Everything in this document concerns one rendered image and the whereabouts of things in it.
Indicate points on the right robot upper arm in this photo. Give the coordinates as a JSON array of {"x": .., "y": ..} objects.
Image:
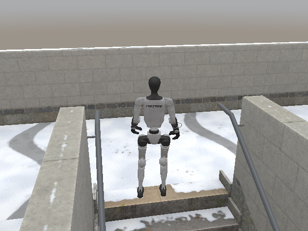
[{"x": 171, "y": 110}]

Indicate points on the robot left forearm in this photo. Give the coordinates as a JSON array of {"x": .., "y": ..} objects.
[{"x": 133, "y": 125}]

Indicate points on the humanoid robot torso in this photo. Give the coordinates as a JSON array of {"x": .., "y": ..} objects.
[{"x": 154, "y": 112}]

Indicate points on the left robot upper arm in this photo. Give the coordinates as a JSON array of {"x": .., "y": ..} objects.
[{"x": 137, "y": 109}]

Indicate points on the robot left shin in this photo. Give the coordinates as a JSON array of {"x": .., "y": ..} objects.
[{"x": 140, "y": 175}]

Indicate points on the left robot hand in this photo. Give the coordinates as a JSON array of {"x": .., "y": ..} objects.
[{"x": 133, "y": 130}]

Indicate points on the right robot hand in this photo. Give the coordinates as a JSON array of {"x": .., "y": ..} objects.
[{"x": 173, "y": 133}]

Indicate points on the robot right forearm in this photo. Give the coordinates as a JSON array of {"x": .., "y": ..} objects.
[{"x": 175, "y": 126}]

